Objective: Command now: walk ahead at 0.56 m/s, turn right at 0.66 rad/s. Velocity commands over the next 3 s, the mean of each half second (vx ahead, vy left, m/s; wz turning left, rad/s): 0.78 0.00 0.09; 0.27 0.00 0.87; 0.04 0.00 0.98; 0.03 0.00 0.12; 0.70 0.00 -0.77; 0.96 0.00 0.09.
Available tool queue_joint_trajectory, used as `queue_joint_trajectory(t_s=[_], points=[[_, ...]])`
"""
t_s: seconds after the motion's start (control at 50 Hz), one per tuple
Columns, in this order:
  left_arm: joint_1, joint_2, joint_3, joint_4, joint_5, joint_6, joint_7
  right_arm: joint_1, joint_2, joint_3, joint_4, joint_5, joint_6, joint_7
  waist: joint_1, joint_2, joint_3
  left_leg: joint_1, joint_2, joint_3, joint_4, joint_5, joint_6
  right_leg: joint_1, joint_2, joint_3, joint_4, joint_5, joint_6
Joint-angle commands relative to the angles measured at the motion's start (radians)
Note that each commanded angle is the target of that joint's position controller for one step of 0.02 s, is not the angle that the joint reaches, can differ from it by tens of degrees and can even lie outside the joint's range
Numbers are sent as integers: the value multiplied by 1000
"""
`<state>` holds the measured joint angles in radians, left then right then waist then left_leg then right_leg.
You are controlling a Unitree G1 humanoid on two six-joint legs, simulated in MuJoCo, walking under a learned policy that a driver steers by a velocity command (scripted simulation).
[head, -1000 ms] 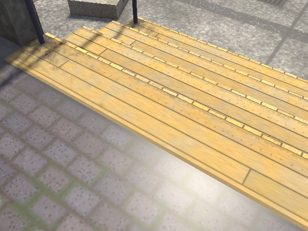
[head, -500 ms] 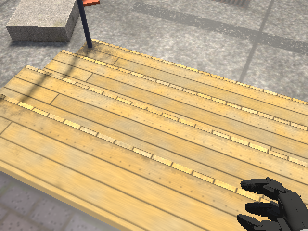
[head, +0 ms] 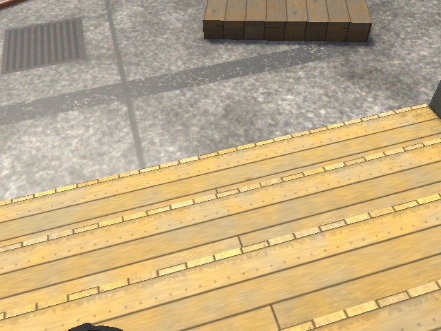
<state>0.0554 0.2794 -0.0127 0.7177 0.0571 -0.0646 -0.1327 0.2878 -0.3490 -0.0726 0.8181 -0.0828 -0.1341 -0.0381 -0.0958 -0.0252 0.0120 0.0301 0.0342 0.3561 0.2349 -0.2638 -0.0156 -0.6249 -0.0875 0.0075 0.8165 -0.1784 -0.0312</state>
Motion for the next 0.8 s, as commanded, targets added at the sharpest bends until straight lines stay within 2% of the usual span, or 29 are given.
queue_joint_trajectory(t_s=[0.02,0.04,0.06,0.08,0.12,0.14,0.16,0.18,0.2,0.22,0.26,0.28,0.38,0.4,0.44,0.5,0.52,0.54,0.56,0.6,0.64,0.66,0.68,0.7,0.72,0.74,0.76,0.78,0.8], points=[[-15,50,15,-29,13,-6,28,70,-104,-9,-11,10,12,26,3,53,95,149,342,-161,-117,97,231,-148,-23,20,-60,-49,-31],[-43,46,15,-32,15,-11,34,112,-99,-3,8,11,23,34,-21,58,109,185,344,-157,-118,61,233,-154,-7,-4,-80,-87,-38],[-153,96,44,-87,-29,40,51,133,-149,-27,35,72,64,52,-25,61,130,139,277,-32,-12,258,138,-104,42,-160,-154,-93,-71],[-133,90,45,-87,-22,60,60,191,-150,-23,46,78,77,56,-29,76,90,79,270,-26,72,504,132,39,109,-210,-156,-172,-89],[229,83,72,9,-28,52,82,123,-173,-20,41,83,91,56,179,98,-65,-75,250,19,455,848,106,463,206,-201,-224,-134,-143],[475,200,117,74,-22,49,100,46,-111,0,-13,88,85,61,308,-46,-193,-386,194,18,809,579,51,799,30,101,-307,-312,-213],[503,346,152,86,-54,47,116,-35,-11,17,-105,77,72,68,275,-311,-235,-739,11,-134,1132,-269,11,924,-208,619,-542,-464,-278],[474,315,146,67,-44,37,126,-141,-54,13,-130,82,68,57,296,-109,-173,-884,15,-321,1220,-237,32,912,-266,628,-576,-264,-268],[468,253,135,84,-24,26,138,-141,-28,19,-118,111,63,51,271,-23,-92,-897,33,-382,1209,-156,59,836,-272,463,-526,-121,-242],[423,183,118,88,-21,15,137,-77,-10,21,-84,116,62,50,204,27,-24,-814,79,-416,1093,-93,71,685,-237,341,-535,-71,-189],[281,93,90,66,-34,-6,134,22,-1,12,-37,75,93,60,103,-46,33,-674,107,-443,940,-14,59,492,-174,187,-618,-130,-117],[267,79,85,62,-36,-17,135,38,0,8,-28,72,110,68,92,-81,41,-645,99,-434,911,25,54,461,-164,139,-654,-120,-114],[271,115,93,85,-38,-58,144,-121,43,26,-83,65,126,105,96,-71,110,-576,70,-313,612,308,71,395,-91,-131,-741,19,-104],[298,131,98,92,-25,-69,150,-80,21,15,-64,53,126,108,93,-43,67,-585,67,-279,716,392,93,466,-133,-137,-692,86,-129],[303,97,88,101,-29,-80,149,-98,6,4,-77,53,118,113,78,13,109,-669,90,-310,601,511,131,551,-118,-198,-615,180,-107],[420,106,92,157,-28,-77,174,-164,16,-4,-110,28,99,112,128,-29,142,-924,106,-318,567,529,175,856,-196,-211,-443,379,-53],[387,83,86,147,-19,-71,181,-224,29,1,-131,36,92,115,130,65,184,-823,89,-283,293,660,151,748,-144,-285,-413,213,-6],[560,62,39,208,111,-70,172,-228,139,58,-96,-10,87,166,191,143,109,-615,113,-336,195,761,100,730,-85,-312,-477,244,-6],[529,117,50,202,93,-61,165,-172,133,44,-78,-7,91,163,150,39,125,-518,36,-278,252,655,52,706,-68,-298,-464,324,-20],[463,151,40,175,64,-61,173,-14,27,16,6,-27,93,142,99,93,146,-510,45,-280,172,557,14,751,-70,-282,-279,302,27],[407,196,48,144,87,-43,153,302,-114,-46,105,0,62,82,-20,103,56,-132,-49,-234,184,604,49,603,-56,-257,15,451,127],[385,167,32,137,81,-37,126,522,-164,-75,172,-12,50,54,-129,180,-62,277,-25,-277,226,684,170,343,4,-216,431,250,194],[515,-21,-2,95,56,-42,87,647,-228,-63,192,-29,58,60,-32,393,-414,768,91,-507,493,1372,360,70,173,-159,966,-610,246],[552,-20,-15,40,23,-52,47,667,-282,-79,173,-31,64,83,-52,249,-639,1008,298,-894,555,1616,593,-152,182,86,1189,-641,283],[244,102,12,-58,-54,-81,46,552,-232,-70,135,-2,42,86,-156,156,-350,815,351,-1063,425,1106,576,-565,161,156,1246,-622,307],[174,148,19,-80,-70,-81,72,389,-158,-49,84,22,36,81,-101,5,-239,458,339,-1008,329,857,506,-483,85,165,1116,-579,226],[230,172,34,-75,-25,-69,114,268,-81,-16,61,20,28,98,22,-65,-89,55,296,-966,250,754,489,-343,45,144,972,-551,179],[291,170,35,-62,-3,-45,149,171,-58,2,43,5,25,120,143,-41,10,-351,276,-940,194,813,508,-174,-1,131,931,-573,166],[349,99,9,-61,10,-23,164,57,-22,20,-2,14,21,133,238,20,37,-639,219,-904,100,760,490,11,-25,147,875,-508,141]])
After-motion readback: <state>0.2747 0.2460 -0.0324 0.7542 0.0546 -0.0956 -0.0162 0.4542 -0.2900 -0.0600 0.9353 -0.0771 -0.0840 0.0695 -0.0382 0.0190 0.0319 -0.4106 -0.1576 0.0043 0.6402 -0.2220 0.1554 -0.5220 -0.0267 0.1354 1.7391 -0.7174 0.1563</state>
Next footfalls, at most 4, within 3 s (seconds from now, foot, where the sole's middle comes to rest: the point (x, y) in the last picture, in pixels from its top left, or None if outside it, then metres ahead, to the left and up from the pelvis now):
0.12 right None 0.19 -0.15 -0.78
0.66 left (192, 312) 0.61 0.09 -0.91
1.14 right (227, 264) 0.77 -0.04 -0.91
1.60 left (180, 320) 0.59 0.13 -0.91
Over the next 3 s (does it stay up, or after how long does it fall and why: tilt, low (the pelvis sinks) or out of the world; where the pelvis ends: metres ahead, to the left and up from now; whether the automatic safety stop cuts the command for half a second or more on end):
stays up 1.12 0.43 -0.32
